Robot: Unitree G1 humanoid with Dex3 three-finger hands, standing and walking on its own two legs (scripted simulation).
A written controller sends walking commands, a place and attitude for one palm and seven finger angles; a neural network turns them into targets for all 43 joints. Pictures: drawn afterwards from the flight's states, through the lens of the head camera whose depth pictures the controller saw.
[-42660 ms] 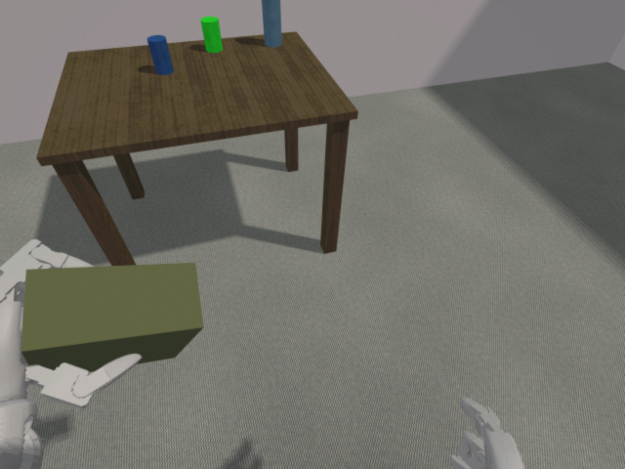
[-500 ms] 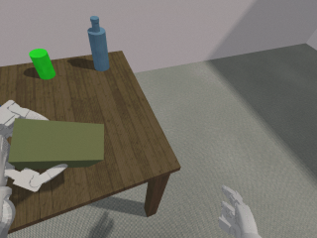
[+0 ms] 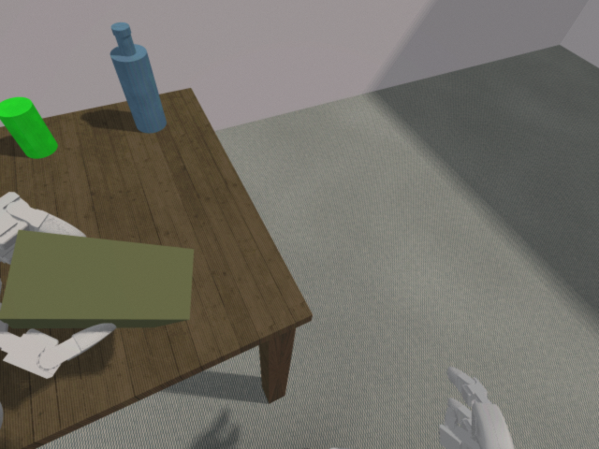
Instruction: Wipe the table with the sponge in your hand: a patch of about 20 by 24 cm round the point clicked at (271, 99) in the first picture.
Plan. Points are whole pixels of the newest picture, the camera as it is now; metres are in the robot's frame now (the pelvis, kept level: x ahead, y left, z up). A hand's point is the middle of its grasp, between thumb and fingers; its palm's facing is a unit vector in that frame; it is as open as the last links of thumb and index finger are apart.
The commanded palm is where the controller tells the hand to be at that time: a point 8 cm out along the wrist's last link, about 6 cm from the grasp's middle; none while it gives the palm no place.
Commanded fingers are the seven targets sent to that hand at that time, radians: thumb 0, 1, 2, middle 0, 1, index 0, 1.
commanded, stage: shuffle to correct the standing spot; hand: left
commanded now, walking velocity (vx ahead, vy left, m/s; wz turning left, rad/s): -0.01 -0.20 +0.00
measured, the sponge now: (127, 290) +0.25 +0.19 +0.13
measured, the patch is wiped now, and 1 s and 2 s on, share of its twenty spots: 0.00 0.00 0.00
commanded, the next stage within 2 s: come to a stop and stand still in 1.42 s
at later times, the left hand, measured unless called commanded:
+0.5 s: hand (44, 317) +0.20 +0.24 +0.17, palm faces +0.35 -0.87 -0.35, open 10.6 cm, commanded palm +0.15 +0.28 +0.18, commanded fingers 0.00 0.10 1.30 -1.20 -1.60 -1.20 -1.60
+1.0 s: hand (62, 305) +0.22 +0.23 +0.16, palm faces +0.33 -0.84 -0.44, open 10.6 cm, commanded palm +0.15 +0.26 +0.18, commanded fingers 0.00 0.10 1.30 -1.20 -1.60 -1.20 -1.60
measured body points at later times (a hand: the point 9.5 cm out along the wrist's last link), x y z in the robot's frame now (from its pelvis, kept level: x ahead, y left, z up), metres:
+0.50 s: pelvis -0.01 -0.01 +0.00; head +0.02 +0.02 +0.45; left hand +0.18 +0.28 +0.18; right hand +0.17 -0.22 -0.07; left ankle -0.03 +0.14 -0.73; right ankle +0.05 -0.06 -0.73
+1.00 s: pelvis +0.00 -0.02 +0.00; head +0.04 +0.00 +0.45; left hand +0.19 +0.27 +0.19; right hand +0.17 -0.25 -0.07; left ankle -0.04 +0.13 -0.73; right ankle +0.05 -0.06 -0.73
